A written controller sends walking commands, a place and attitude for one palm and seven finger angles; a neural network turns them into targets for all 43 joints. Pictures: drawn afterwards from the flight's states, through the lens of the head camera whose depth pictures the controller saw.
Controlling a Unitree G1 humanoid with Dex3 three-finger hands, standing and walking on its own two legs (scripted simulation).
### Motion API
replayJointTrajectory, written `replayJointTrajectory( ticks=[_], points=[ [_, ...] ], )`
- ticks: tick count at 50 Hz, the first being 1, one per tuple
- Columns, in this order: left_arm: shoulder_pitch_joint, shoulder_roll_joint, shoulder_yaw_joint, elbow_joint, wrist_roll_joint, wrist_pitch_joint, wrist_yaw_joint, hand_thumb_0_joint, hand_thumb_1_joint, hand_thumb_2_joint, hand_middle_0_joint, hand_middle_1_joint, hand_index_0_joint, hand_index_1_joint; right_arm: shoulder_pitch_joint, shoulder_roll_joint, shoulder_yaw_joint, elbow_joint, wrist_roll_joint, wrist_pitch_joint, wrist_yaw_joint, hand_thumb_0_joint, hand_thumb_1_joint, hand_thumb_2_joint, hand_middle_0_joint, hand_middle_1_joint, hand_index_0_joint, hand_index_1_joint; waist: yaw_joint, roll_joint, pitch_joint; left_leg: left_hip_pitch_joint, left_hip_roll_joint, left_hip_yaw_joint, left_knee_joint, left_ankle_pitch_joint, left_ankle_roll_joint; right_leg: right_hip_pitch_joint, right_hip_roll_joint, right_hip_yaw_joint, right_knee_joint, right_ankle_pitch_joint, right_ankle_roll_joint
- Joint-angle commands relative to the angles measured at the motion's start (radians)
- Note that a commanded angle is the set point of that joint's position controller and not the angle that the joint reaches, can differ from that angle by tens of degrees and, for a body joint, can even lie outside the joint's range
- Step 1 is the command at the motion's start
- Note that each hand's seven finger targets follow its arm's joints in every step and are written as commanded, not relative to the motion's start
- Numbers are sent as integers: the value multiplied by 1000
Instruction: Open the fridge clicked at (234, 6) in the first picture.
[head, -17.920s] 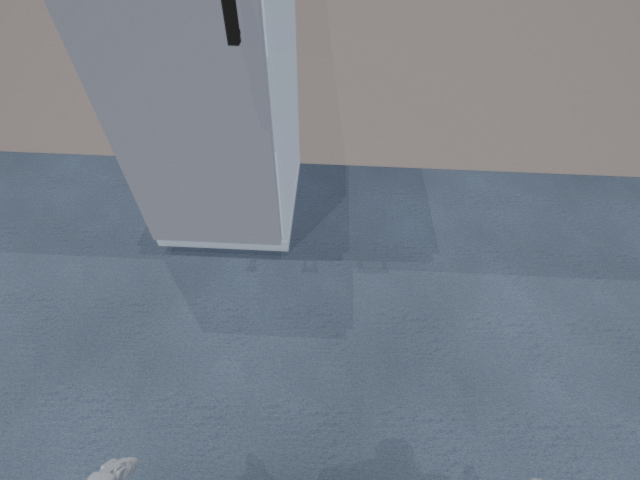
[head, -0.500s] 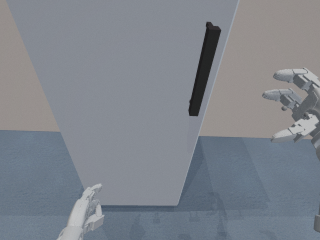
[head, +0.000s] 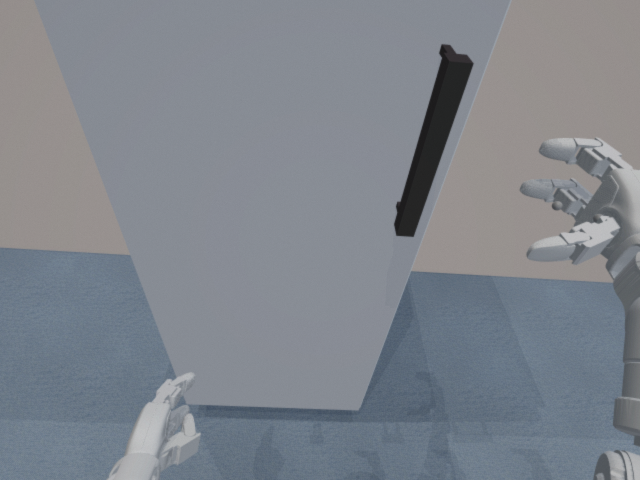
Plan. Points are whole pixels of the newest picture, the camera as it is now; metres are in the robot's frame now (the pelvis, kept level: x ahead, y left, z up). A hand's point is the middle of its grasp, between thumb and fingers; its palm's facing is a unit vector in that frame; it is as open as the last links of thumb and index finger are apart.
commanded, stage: move the hooked fingers beside the handle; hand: right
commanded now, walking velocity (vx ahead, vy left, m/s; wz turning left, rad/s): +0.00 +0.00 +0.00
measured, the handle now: (423, 150) +0.47 -0.11 +0.22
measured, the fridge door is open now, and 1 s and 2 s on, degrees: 0 0 0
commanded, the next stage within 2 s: none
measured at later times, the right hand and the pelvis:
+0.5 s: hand (506, 181) +0.38 -0.18 +0.24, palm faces -0.02 +1.00 -0.02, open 14.0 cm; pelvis +0.00 +0.00 +0.00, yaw +0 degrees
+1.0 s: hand (488, 181) +0.41 -0.18 +0.22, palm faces +0.02 +1.00 -0.02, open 14.0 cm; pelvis +0.01 -0.01 +0.00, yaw +2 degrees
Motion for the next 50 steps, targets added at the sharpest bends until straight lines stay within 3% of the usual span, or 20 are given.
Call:
replayJointTrajectory(
  ticks=[1, 2, 5, 8, 11, 13, 17, 19, 22, 24, 25, 27, 31, 33, 36, 39, 40, 43, 46, 50],
  points=[
    [-146, 103, 53, -180, -7, -49, -2, 0, 900, 900, -200, -300, -200, -300, -371, -237, -76, -223, 29, -92, 16, 0, 500, -300, 300, 1200, 300, 1200, -11, 54, -267, 137, 33, -56, -15, 373, -9, 62, -19, 39, -23, 331, -7],
    [-150, 100, 53, -184, -7, -51, -3, 0, 900, 900, -200, -300, -200, -300, -393, -219, -59, -250, 30, -102, 15, 0, 500, -300, 300, 1200, 300, 1200, -9, 18, -271, 127, 33, -58, -15, 371, -7, 76, -17, 38, -22, 335, -6],
    [-153, 98, 53, -180, -5, -52, -3, 0, 900, 900, -200, -300, -200, -300, -407, -214, -58, -256, 28, -108, -8, 0, 500, -300, 300, 1200, 300, 1200, -9, 3, -238, 101, 32, -58, -24, 341, -5, 73, -19, 39, -23, 315, -5],
    [-132, 110, 56, -156, -5, -40, 4, 0, 900, 900, -200, -300, -200, -300, -421, -244, -84, -162, 16, -88, -30, 0, 500, -300, 300, 1200, 300, 1200, 1, 64, -188, 80, 29, -55, -39, 277, -11, 32, -19, 41, -34, 256, -8],
    [-135, 109, 54, -152, -10, -33, 10, 0, 900, 900, -200, -300, -200, -300, -504, -204, -15, -133, -1, -77, -45, 0, 500, -300, 300, 1200, 300, 1200, 21, 26, -169, 48, 34, -64, -53, 209, -13, 28, -17, 39, -38, 203, -11],
    [-131, 105, 54, -154, -9, -38, 12, 0, 900, 900, -200, -300, -200, -300, -562, -179, 19, -151, -7, -94, -53, 0, 500, -300, 300, 1200, 300, 1200, 29, -12, -202, 47, 32, -65, -52, 206, -9, 56, -16, 45, -36, 210, -11],
    [-121, 98, 52, -152, -3, -43, 16, 0, 900, 900, -200, -300, -200, -300, -622, -178, 22, -160, -6, -142, -57, 0, 500, -300, 300, 1200, 300, 1200, 30, 1, -286, 94, 31, -66, -43, 259, -5, 91, -15, 47, -30, 250, -11],
    [-110, 104, 54, -139, -2, -37, 16, 0, 900, 900, -200, -300, -200, -300, -591, -188, 6, -82, 0, -145, -60, 0, 500, -300, 300, 1200, 300, 1200, 24, 52, -266, 100, 30, -67, -49, 256, -9, 63, -19, 42, -32, 239, -12],
    [-99, 106, 54, -129, -3, -32, 16, 0, 900, 900, -200, -300, -200, -300, -602, -157, 24, 11, -8, -125, -77, 0, 500, -300, 300, 1200, 300, 1200, 26, 58, -220, 72, 32, -65, -56, 212, -10, 28, -17, 44, -47, 197, -11],
    [-84, 117, 59, -119, -2, -18, 13, 0, 900, 900, -200, -300, -200, -300, -564, -198, -7, 98, -22, -107, -97, 0, 500, -300, 300, 1200, 300, 1200, 16, 94, -194, 72, 33, -66, -64, 196, -12, -6, -21, 38, -50, 187, -9],
    [-83, 116, 59, -123, -3, -15, 11, 0, 900, 900, -200, -300, -200, -300, -613, -186, 10, 79, -29, -109, -104, 0, 500, -300, 300, 1200, 300, 1200, 26, 72, -198, 71, 37, -68, -62, 210, -11, -3, -21, 36, -53, 196, -11],
    [-76, 111, 60, -135, -2, -12, 8, 0, 900, 900, -200, -300, -200, -300, -642, -174, 26, 63, -42, -121, -114, 0, 500, -300, 300, 1200, 300, 1200, 25, 43, -222, 80, 35, -65, -51, 239, -6, 11, -22, 36, -53, 228, -9],
    [-59, 107, 66, -141, 3, -16, 9, 0, 900, 900, -200, -300, -200, -300, -728, -194, 11, 21, -42, -186, -124, 0, 500, -300, 300, 1200, 300, 1200, 32, 64, -299, 123, 30, -76, -47, 285, -7, 49, -25, 33, -46, 267, -15],
    [-55, 102, 67, -142, 4, -25, 9, 0, 900, 900, -200, -300, -200, -300, -773, -164, 29, -23, -38, -218, -122, 0, 500, -300, 300, 1200, 300, 1200, 34, 32, -336, 130, 27, -72, -41, 313, -3, 86, -25, 33, -46, 298, -13],
    [-37, 106, 68, -125, 5, -29, 10, 0, 900, 900, -200, -300, -200, -300, -764, -126, 55, 34, -40, -222, -125, 0, 500, -300, 300, 1200, 300, 1200, 42, 15, -302, 99, 23, -66, -47, 301, -1, 87, -28, 34, -51, 298, -9],
    [-20, 121, 77, -112, 5, -14, 7, 0, 900, 900, -200, -300, -200, -300, -631, -167, 2, 153, -48, -180, -134, 0, 500, -300, 300, 1200, 300, 1200, 18, 70, -248, 100, 22, -62, -58, 281, -3, 32, -30, 25, -63, 269, -8],
    [-20, 121, 73, -116, 3, -9, 6, 0, 900, 900, -200, -300, -200, -300, -642, -149, 20, 156, -52, -167, -135, 0, 500, -300, 300, 1200, 300, 1200, 24, 57, -231, 96, 26, -61, -54, 282, -2, 21, -30, 27, -68, 269, -7],
    [-18, 117, 78, -127, 4, -2, -1, 0, 900, 900, -200, -300, -200, -300, -635, -137, 29, 121, -60, -162, -141, 0, 500, -300, 300, 1200, 300, 1200, 23, 48, -242, 98, 25, -61, -51, 300, -1, 30, -32, 24, -67, 288, -5],
    [-33, 112, 83, -157, 6, -3, -4, 0, 900, 900, -200, -300, -200, -300, -641, -157, 5, -11, -49, -203, -140, 0, 500, -300, 300, 1200, 300, 1200, 12, 75, -323, 154, 23, -67, -38, 363, -1, 69, -33, 23, -59, 349, -10],
    [-47, 106, 80, -162, 9, -16, -1, 0, 900, 900, -200, -300, -200, -300, -694, -162, 1, -125, -38, -245, -135, 0, 500, -300, 300, 1200, 300, 1200, 18, 36, -346, 158, 20, -71, -36, 389, -1, 115, -33, 22, -53, 383, -12]
  ],
)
